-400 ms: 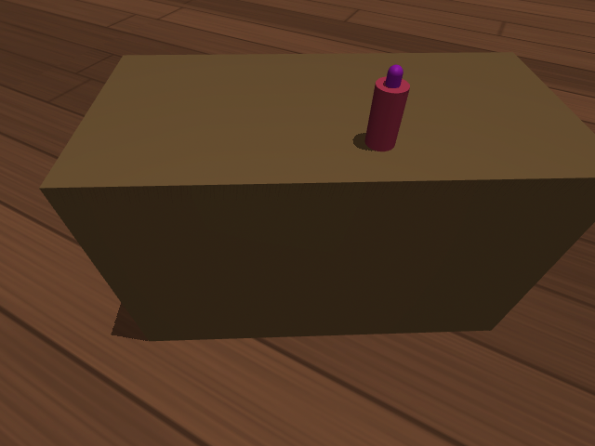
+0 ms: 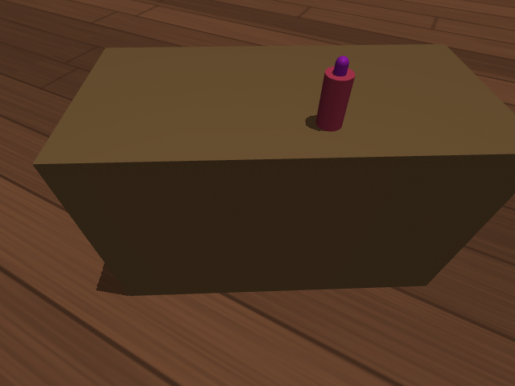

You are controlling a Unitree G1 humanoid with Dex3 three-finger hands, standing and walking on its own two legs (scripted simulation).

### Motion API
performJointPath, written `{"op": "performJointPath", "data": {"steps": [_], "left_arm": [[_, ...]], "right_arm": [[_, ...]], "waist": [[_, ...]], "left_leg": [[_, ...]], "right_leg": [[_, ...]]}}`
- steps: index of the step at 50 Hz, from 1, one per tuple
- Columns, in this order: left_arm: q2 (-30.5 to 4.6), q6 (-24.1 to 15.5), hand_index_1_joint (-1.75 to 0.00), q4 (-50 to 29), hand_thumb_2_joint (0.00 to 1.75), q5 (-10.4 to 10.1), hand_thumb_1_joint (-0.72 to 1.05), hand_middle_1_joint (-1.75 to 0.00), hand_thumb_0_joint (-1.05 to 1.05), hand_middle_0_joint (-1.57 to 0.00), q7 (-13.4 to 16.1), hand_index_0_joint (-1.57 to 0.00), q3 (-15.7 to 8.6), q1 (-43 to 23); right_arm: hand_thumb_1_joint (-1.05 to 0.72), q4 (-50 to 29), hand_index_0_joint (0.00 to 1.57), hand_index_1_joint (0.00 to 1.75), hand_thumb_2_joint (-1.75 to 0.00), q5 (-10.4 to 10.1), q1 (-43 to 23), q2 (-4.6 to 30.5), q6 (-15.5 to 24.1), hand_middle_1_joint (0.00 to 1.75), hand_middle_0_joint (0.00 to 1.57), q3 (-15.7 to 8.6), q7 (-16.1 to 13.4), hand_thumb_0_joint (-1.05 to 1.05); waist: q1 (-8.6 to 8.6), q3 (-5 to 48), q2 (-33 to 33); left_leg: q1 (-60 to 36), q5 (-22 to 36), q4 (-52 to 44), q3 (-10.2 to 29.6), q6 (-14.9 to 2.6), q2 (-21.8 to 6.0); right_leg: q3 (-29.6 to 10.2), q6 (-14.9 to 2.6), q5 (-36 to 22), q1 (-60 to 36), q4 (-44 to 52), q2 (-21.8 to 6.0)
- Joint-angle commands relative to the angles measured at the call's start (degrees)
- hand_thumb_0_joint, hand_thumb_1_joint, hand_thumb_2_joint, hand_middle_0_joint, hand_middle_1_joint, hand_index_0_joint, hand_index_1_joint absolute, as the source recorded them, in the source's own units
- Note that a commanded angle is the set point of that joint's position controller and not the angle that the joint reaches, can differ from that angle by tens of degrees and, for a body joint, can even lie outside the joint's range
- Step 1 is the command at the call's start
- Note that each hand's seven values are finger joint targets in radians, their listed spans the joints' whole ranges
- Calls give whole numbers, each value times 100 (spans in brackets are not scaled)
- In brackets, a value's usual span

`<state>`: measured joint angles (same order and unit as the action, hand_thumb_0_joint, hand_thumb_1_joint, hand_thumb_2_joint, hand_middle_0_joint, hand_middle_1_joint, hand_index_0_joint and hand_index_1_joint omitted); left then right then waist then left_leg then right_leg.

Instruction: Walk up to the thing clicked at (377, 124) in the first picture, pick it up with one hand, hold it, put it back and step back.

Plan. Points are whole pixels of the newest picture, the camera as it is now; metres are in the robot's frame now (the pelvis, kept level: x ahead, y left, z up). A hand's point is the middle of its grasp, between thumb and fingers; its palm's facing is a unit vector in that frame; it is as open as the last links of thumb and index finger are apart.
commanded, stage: stand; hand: right
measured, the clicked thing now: (335, 93) +0.75 -0.19 +0.06
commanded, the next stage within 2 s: walk up in 0.72 s
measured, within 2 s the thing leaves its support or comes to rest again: neither
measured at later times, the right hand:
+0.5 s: hand out of the picture +0.08 -0.25 -0.16, palm faces -0.02 +0.94 -0.34, open 7.4 cm
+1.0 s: hand out of the picture +0.13 -0.25 -0.15, palm faces -0.10 +0.92 -0.39, open 7.4 cm
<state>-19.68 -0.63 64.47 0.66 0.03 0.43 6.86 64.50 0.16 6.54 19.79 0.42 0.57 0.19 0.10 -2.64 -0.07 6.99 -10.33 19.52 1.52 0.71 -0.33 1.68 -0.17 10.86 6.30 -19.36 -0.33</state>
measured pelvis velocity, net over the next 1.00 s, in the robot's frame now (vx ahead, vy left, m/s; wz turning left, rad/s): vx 0.05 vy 0.03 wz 0.05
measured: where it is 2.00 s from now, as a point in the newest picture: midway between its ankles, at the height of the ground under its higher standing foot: outside the picture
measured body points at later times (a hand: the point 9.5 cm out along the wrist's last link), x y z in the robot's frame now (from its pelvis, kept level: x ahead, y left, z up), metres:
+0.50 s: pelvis +0.01 +0.00 +0.00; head +0.02 +0.00 +0.45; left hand +0.08 +0.30 -0.13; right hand +0.08 -0.30 -0.13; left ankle +0.00 +0.13 -0.75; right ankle +0.00 -0.12 -0.75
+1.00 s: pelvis +0.05 +0.03 -0.01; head +0.07 +0.04 +0.44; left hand +0.05 +0.36 -0.14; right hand +0.13 -0.29 -0.12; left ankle +0.10 +0.16 -0.74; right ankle +0.00 -0.11 -0.75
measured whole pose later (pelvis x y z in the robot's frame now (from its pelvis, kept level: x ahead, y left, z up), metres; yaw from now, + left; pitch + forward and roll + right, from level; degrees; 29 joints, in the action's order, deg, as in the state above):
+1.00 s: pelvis +0.05 +0.03 -0.01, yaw +3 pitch -3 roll -2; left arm -22.8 -1.7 57.4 2.3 -2.3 -4.7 16.6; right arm 57.5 1.7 13.0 23.3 1.1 -4.1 3.3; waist -2.3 -4.8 -0.4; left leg 18.9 -21.3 35.9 0.7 -1.2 -3.0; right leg 3.6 0.2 18.9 2.2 -23.7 -1.7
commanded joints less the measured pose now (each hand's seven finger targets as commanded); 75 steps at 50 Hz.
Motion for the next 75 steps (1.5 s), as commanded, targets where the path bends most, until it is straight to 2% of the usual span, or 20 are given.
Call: {"op": "performJointPath", "data": {"steps": [1, 35, 36, 37, 39, 40, 42, 44, 47, 50, 51, 52, 53, 54, 55, 58, 64, 69, 73, 75], "left_arm": [[-1237, -141, -30, -331, 90, -13, 90, -30, 0, -20, 53, -20, -227, -248], [-1253, -126, -30, -329, 90, -22, 90, -30, 0, -20, 62, -20, -285, -283], [-1597, -187, -30, -592, 90, 51, 90, -30, 0, -20, -69, -20, -599, 86], [-1610, -186, -30, -550, 90, 111, 90, -30, 0, -20, -108, -20, -641, 264], [-1633, -175, -30, -653, 90, 140, 90, -30, 0, -20, -152, -20, -724, 411], [-1723, -191, -30, -668, 90, 126, 90, -30, 0, -20, -141, -20, -782, 604], [-1928, -299, -30, -823, 90, 198, 90, -30, 0, -20, -116, -20, -898, 818], [-1854, -327, -30, -937, 90, 158, 90, -30, 0, -20, -112, -20, -908, 918], [-1832, -316, -30, -1289, 90, 144, 90, -30, 0, -20, -177, -20, -864, 334], [-1610, -242, -30, -1547, 90, 94, 90, -30, 0, -20, -224, -20, -756, -43], [-1368, -219, -30, -1592, 90, 85, 90, -30, 0, -20, -240, -20, -693, 181], [-970, -199, -30, -1646, 90, 60, 90, -30, 0, -20, -252, -20, -575, 552], [-1077, -153, -30, -1617, 90, 53, 90, -30, 0, -20, -211, -20, -600, 805], [-1587, -85, -30, -1511, 90, 51, 90, -30, 0, -20, -164, -20, -691, 888], [-1682, -109, -30, -1501, 90, 35, 90, -30, 0, -20, -172, -20, -675, 770], [-1627, -112, -30, -1247, 90, -26, 90, -30, 0, -20, -220, -20, -687, 1301], [-1429, -74, -30, -1636, 90, 51, 90, -30, 0, -20, -364, -20, -667, 828], [-1088, -105, -30, -1767, 90, 25, 90, -30, 0, -20, -323, -20, -607, 528], [-1352, -197, -30, -1434, 90, 44, 90, -30, 0, -20, -163, -20, -710, 1201], [-1759, -238, -30, -1598, 90, 24, 90, -30, 0, -20, -71, -20, -792, 1345]], "right_arm": [[-90, -331, 20, 30, -90, 27, -233, 1189, 139, 30, 20, -215, -75, 0], [-90, -368, 20, 30, -90, 32, -211, 1222, 132, 30, 20, -215, -100, 0], [-90, -575, 20, 30, -90, 113, 169, 1541, 166, 30, 20, -495, 34, 0], [-90, -614, 20, 30, -90, 171, 180, 1577, 154, 30, 20, -547, 85, 0], [-90, -868, 20, 30, -90, 204, -195, 1361, 131, 30, 20, -506, 141, 0], [-90, -1036, 20, 30, -90, 207, -409, 1234, 134, 30, 20, -516, 172, 0], [-90, -1168, 20, 30, -90, 206, -332, 1278, 188, 30, 20, -564, 171, 0], [-90, -1286, 20, 30, -90, 181, -258, 1321, 248, 30, 20, -604, 194, 0], [-90, -1276, 20, 30, -90, 169, 194, 1314, 304, 30, 20, -688, 281, 0], [-90, -1031, 20, 30, -90, 189, 1371, 1261, 323, 30, 20, -837, 252, 0], [-90, -887, 20, 30, -90, 209, 1954, 1502, 335, 30, 20, -982, 194, 0], [-90, -911, 20, 30, -90, 288, 2332, 1949, 355, 30, 20, -1121, 134, 0], [-90, -1166, 20, 30, -90, 302, 2052, 2292, 407, 30, 20, -1126, 104, 0], [-90, -1396, 20, 30, -90, 156, 1410, 2367, 400, 30, 20, -1122, 119, 0], [-90, -1484, 20, 30, -90, 136, 1143, 2261, 378, 30, 20, -1086, 121, 0], [-90, -1690, 20, 30, -90, 89, 964, 1733, 494, 30, 20, -854, 67, 0], [-90, -1847, 20, 30, -90, 65, 1327, 1773, 590, 30, 20, -864, 32, 0], [-90, -1954, 20, 30, -90, 39, 1269, 1592, 462, 30, 20, -743, -28, 0], [-90, -2023, 20, 30, -90, -94, 1237, 1295, 304, 30, 20, -576, -96, 0], [-90, -1966, 20, 30, -90, -98, 1847, 853, 234, 30, 20, -372, -133, 0]], "waist": [[-21, 333, -3], [-18, 351, -22], [-73, 814, 5], [-161, 390, -80], [-356, -468, 121], [-478, -783, 585], [-587, -748, 726], [-549, -426, 493], [-216, -340, 810], [486, 30, 548], [709, 381, -272], [818, 451, -1642], [618, 473, -1423], [380, 69, -897], [272, -388, -686], [-19, -487, -594], [119, -569, -710], [97, -340, -790], [-333, 424, 211], [-270, 963, 1320]], "left_leg": [[22, 596, -319, 477, -208, -655], [-75, 847, -334, 462, -193, -673], [-55, -1630, 114, 460, -569, -352], [637, -2681, 176, 637, -646, -393], [1870, -2656, 568, 464, -520, -186], [2357, -1885, 1307, 104, -403, -12], [3155, -1627, 2569, 220, -280, -284], [2960, -1783, 2434, 272, -273, -351], [1692, -1385, 1808, 40, -196, -439], [-355, 210, 718, -504, -122, -4], [-1470, 107, 673, -341, -206, 47], [-1954, -1293, -78, 1389, -650, -1015], [-1297, -2925, -920, 3686, -1161, -2050], [-470, -3723, -1077, 3728, -1515, -2321], [72, -3493, -1099, 3462, -1598, -2274], [121, -1425, -749, 1645, -1098, -1528], [91, 568, -579, 671, -1307, -1424], [369, 2999, 427, -73, -1003, -1057], [875, 1872, 2382, -348, -542, -524], [1706, -2293, 3988, -142, -221, 204]], "right_leg": [[-611, -148, -542, -46, 374, -723], [-611, -149, -812, -163, 407, -750], [-469, -354, 1678, -413, -45, -391], [-754, -497, 2666, -191, -122, -543], [-1314, -684, 3225, -43, 229, -854], [-1808, -911, 3333, -181, 774, -1310], [-2665, -1548, 2002, -998, 1188, -2210], [-2265, -1498, 891, -1240, 940, -2044], [-1265, -1214, 925, -213, 717, -1601], [-112, -725, 143, 1002, -784, -834], [171, -554, 97, 1701, -2034, -492], [325, -334, 1744, 2789, -3679, 182], [-537, -284, 2311, 3048, -4393, 399], [-920, -336, 2190, 2788, -4573, -94], [-904, -339, 1936, 2770, -4705, -263], [-978, -259, 1027, 2543, -4119, -381], [-463, 30, 443, 2394, -2915, -513], [73, -132, -155, 1364, -1839, -246], [192, -380, -1354, -482, -689, -45], [-2516, -1111, -2078, -892, -268, -2029]]}}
